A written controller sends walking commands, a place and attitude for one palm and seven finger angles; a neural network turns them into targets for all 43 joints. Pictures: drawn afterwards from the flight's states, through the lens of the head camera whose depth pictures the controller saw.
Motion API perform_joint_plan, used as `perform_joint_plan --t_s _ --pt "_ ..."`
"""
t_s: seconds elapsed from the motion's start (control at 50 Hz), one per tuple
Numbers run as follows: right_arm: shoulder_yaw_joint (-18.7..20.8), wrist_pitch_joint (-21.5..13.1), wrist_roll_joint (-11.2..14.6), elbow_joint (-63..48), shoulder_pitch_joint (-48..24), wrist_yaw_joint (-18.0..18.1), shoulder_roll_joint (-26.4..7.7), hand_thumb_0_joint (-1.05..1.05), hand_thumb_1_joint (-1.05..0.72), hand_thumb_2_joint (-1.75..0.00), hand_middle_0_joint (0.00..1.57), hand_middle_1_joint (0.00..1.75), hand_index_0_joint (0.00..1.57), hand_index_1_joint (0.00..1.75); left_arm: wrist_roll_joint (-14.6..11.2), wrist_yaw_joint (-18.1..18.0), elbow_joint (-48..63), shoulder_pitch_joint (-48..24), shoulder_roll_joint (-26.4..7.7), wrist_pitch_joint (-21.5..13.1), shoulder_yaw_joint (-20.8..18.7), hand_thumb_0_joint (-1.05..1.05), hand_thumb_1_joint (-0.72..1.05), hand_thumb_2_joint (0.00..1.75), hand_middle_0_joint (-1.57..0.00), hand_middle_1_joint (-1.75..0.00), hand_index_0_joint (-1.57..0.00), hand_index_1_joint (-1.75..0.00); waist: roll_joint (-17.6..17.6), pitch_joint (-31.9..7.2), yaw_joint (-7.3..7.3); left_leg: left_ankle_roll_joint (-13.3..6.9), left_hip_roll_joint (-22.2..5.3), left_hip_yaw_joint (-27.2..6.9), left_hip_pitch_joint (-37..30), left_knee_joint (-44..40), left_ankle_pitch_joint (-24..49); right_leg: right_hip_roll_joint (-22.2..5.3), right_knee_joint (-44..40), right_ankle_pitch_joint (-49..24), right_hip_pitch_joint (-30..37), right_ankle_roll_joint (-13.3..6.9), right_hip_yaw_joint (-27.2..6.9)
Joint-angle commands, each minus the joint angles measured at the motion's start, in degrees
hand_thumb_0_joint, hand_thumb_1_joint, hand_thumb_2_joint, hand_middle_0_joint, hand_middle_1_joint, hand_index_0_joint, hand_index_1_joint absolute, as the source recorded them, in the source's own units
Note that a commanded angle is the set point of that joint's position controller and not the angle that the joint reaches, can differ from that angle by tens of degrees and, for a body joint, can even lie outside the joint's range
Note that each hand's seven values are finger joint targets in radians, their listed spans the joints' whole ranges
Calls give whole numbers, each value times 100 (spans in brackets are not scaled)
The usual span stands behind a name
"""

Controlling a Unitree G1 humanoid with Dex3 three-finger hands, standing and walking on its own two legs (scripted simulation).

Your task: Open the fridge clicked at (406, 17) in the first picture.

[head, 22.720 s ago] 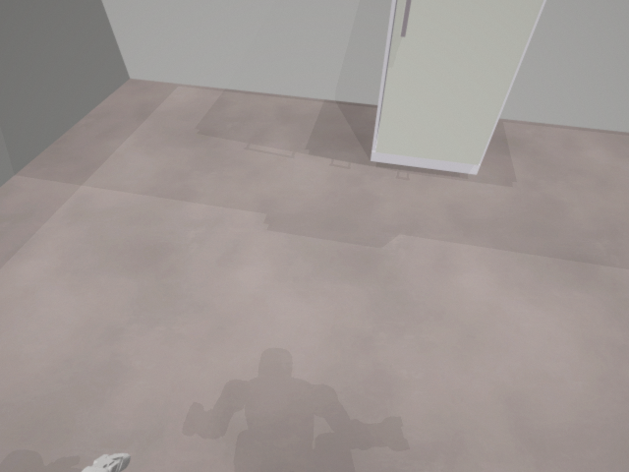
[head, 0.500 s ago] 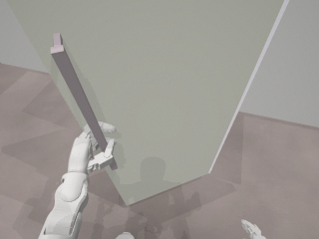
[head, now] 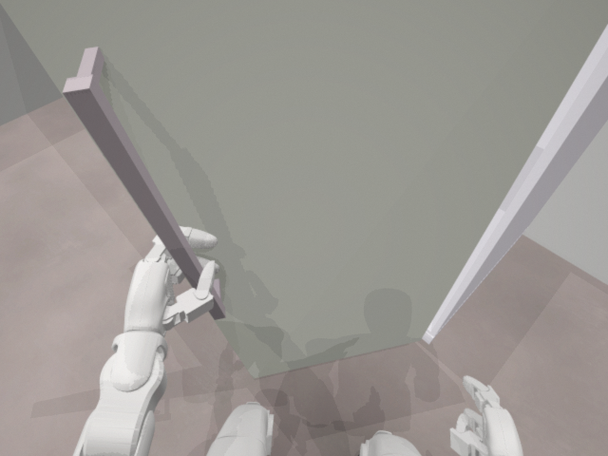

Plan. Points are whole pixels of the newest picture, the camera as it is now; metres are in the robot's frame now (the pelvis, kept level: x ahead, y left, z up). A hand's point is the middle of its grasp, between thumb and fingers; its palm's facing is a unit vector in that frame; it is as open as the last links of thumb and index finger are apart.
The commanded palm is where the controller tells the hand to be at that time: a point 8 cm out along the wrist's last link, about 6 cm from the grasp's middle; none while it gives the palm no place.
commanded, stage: walk backward, drawing the door open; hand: left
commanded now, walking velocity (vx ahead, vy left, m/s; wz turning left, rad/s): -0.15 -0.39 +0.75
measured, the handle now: (176, 228) +0.34 +0.16 +0.13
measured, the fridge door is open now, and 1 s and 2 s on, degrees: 58 84 80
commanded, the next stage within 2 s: stop walking and hold the door back in 0.42 s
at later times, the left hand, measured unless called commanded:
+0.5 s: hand (278, 422) +0.15 +0.04 +0.07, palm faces +0.52 -0.80 -0.29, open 6.0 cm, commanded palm +0.10 +0.06 +0.07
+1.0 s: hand (304, 441) +0.14 +0.01 +0.08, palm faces +0.66 -0.71 -0.24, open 5.5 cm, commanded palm +0.09 +0.07 +0.07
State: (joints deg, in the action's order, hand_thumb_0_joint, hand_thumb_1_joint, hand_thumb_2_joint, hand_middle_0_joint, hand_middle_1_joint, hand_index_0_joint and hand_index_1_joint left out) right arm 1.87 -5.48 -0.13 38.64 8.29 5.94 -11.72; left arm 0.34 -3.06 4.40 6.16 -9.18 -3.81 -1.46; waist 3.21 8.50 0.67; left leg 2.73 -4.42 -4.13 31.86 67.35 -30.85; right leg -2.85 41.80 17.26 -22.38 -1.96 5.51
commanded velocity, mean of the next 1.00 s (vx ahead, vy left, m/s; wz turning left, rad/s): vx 0.02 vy -0.05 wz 0.38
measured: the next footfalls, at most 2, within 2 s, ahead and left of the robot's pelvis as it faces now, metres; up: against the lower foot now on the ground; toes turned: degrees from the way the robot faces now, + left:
left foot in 0.18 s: -0.03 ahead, +0.04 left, +0.00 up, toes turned +18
right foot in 0.46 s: +0.08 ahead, -0.34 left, +0.00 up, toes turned +19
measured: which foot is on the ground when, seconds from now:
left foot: up 0.00-0.16, down 0.18-0.46, up 0.48-0.94, down 0.96-1.00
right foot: down 0.00-0.18, up 0.20-0.44, down 0.46-0.98, up 1.00-1.00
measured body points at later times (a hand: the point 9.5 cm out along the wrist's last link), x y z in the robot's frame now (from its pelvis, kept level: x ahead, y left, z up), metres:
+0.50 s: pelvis -0.02 -0.23 +0.00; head +0.04 -0.23 +0.45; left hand +0.12 +0.08 +0.09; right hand +0.20 -0.38 -0.12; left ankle -0.07 -0.01 -0.69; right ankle +0.04 -0.35 -0.72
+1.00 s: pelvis -0.09 -0.36 +0.02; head -0.06 -0.34 +0.47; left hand +0.10 +0.04 +0.09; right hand +0.20 -0.47 -0.07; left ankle -0.19 -0.28 -0.71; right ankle +0.03 -0.36 -0.70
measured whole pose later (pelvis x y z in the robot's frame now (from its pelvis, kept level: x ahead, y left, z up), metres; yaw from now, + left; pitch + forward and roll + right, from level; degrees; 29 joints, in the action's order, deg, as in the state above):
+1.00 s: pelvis -0.09 -0.36 +0.02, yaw +33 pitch +0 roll +2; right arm -0.8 -2.6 1.2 35.2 7.7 4.3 -15.2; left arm -0.8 -5.0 -37.4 -24.8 -16.5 -9.2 -6.7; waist -2.2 4.9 1.1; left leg -3.1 0.3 5.6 8.8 27.4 -22.2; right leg -3.9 34.6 16.2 -24.6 -1.7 11.9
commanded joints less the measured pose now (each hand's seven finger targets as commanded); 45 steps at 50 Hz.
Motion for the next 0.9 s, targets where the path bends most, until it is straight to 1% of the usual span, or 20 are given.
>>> perform_joint_plan --t_s 0.0,0.08,0.12,0.14,0.16,0.18,0.2,0.24,0.28,0.38,0.4,0.44,0.46,0.48,0.5,0.52,0.58,0.64,0.76,0.88 --pt "38 -257 -81 -1026 -524 133 -211 0 -90 -90 20 30 20 30 52 -79 1427 -781 -791 -593 -353 0 90 90 -45 -140 -45 -140 -1377 -1476 -102 -32 61 805 -270 291 -380 -1357 -1756 -1623 1107 -958 -516" --pt "-17 -314 -94 -1137 -109 202 -240 0 -90 -90 20 30 20 30 -36 -140 1618 -509 -670 -553 -259 0 90 90 -45 -140 -45 -140 -1387 -1849 -29 -177 169 1148 -1190 -2155 -141 -1257 -1810 -1700 1365 -826 -469" --pt "-19 -450 -109 -1114 350 219 -301 0 -90 -90 20 30 20 30 -25 -78 1857 -621 -550 -572 -25 0 90 90 -45 -140 -45 -140 -777 -1855 243 -356 -24 1032 -2415 -4007 769 -972 -886 -1147 429 -409 -181" --pt "12 -486 -142 -1164 465 216 -438 0 -90 -90 20 30 20 30 -10 -63 1969 -693 -514 -635 50 0 90 90 -45 -140 -45 -140 159 -1720 402 -743 -1090 -519 -3371 -5069 1553 -573 466 -535 -845 130 133" --pt "92 -413 -261 -1329 236 189 -781 0 -90 -90 20 30 20 30 73 -87 2003 -494 -535 -764 45 0 90 90 -45 -140 -45 -140 1700 -1537 198 -1521 -2931 -3390 -3839 -5463 3579 -101 1975 1260 -2133 703 -265" --pt "50 -350 -331 -1265 79 127 -773 0 -90 -90 20 30 20 30 253 -32 1953 -149 -656 -894 -127 0 90 90 -45 -140 -45 -140 896 -1547 50 -1813 -3265 -3573 -3595 -5494 3561 -87 2761 951 -2121 682 -1037" --pt "97 -288 -328 -1167 -11 107 -689 0 -90 -90 20 30 20 30 307 43 2148 -342 -838 -890 -206 0 90 90 -45 -140 -45 -140 721 -1284 194 -1560 -2739 -3060 -3114 -5174 3445 -175 2603 687 -2166 564 -1153" --pt "149 -279 -237 -989 -117 27 -767 0 -90 -90 20 30 20 30 276 98 1970 -242 -654 -721 -141 0 90 90 -45 -140 -45 -140 788 -920 35 -1248 -2079 -1532 -2490 -4909 3269 -175 2383 158 -1700 565 -966" --pt "181 -315 -148 -972 -52 -17 -744 0 -90 -90 20 30 20 30 166 65 1797 -110 -478 -595 -89 0 90 90 -45 -140 -45 -140 1052 -1105 -40 -879 -1490 -598 -1862 -4768 3037 -40 1288 112 -464 557 -639" --pt "164 -442 61 -983 -19 -103 -632 0 -90 -90 20 30 20 30 48 -56 1487 -22 -631 -652 -296 0 90 90 -45 -140 -45 -140 1226 -1348 7 -590 -664 -400 -966 -4387 1071 531 -1398 23 1467 677 195" --pt "136 -449 97 -916 48 -126 -518 0 -90 -90 20 30 20 30 36 -91 1518 -64 -860 -700 -455 0 90 90 -45 -140 -45 -140 596 -1455 45 -402 -242 -89 -1006 -3783 766 330 -2050 -150 1531 592 106" --pt "78 -407 108 -939 -149 -133 -109 0 -90 -90 20 30 20 30 8 -214 1877 -184 -1601 -684 -1063 0 90 90 -45 -140 -45 -140 -1631 -1752 -58 54 574 923 -11 -853 -271 -1349 -2209 -1712 1491 -360 -1128" --pt "243 -476 102 -914 -262 -101 -269 0 -90 -90 20 30 20 30 -107 -247 1826 118 -1553 -633 -1156 0 90 90 -45 -140 -45 -140 -2556 -2085 -279 -15 523 479 23 704 -867 -1969 -2249 -1884 1420 -917 -2011" --pt "269 -495 37 -862 -317 -18 -337 0 -90 -90 20 30 20 30 -76 -234 1565 310 -1558 -605 -1165 0 90 90 -45 -140 -45 -140 -2120 -1686 -190 -36 298 411 258 1287 -736 -1962 -1952 -2574 1300 -1177 -1950" --pt "152 -448 -31 -848 -416 -6 -190 0 -90 -90 20 30 20 30 -32 -182 1658 195 -1299 -672 -983 0 90 90 -45 -140 -45 -140 -1534 -1499 -168 47 182 600 296 1152 -641 -1716 -1585 -3394 1504 -1212 -1161" --pt "-11 -351 -52 -824 -479 22 -188 0 -90 -90 20 30 20 30 -16 -256 1388 -409 -1379 -682 -1034 0 90 90 -45 -140 -45 -140 -1297 -1578 -134 68 185 697 196 799 -466 -1613 -1431 -3740 1578 -972 -802" --pt "-56 -193 -27 -847 -441 142 -403 0 -90 -90 20 30 20 30 -91 -548 363 -1210 -1533 -587 -1289 0 90 90 -45 -140 -45 -140 -1303 -1862 -91 -72 250 591 -491 -414 -18 -1786 -1559 -3925 1622 -639 -930" --pt "-92 -94 -9 -901 -364 156 -566 0 -90 -90 20 30 20 30 -160 -626 -41 -2288 -1638 -624 -1196 0 90 90 -45 -140 -45 -140 -1532 -2041 -181 -177 404 680 -805 -1327 288 -1929 -2126 -2509 1757 -534 -1342" --pt "-45 120 76 -857 -238 -39 -829 0 -90 -90 20 30 20 30 -170 -599 -1084 -3832 -2052 -757 -1339 0 90 90 -45 -140 -45 -140 -757 -2117 -232 -310 444 677 -872 -2641 72 -2159 -2576 -1262 2439 -468 -1874" --pt "-42 241 137 -722 165 -177 -879 0 -90 -90 20 30 20 30 -152 -493 -2340 -5007 -2364 -879 -1361 0 90 90 -45 -140 -45 -140 -708 -2429 -54 -535 611 1114 -1965 -4095 313 -1638 -2688 983 1929 -182 -1391"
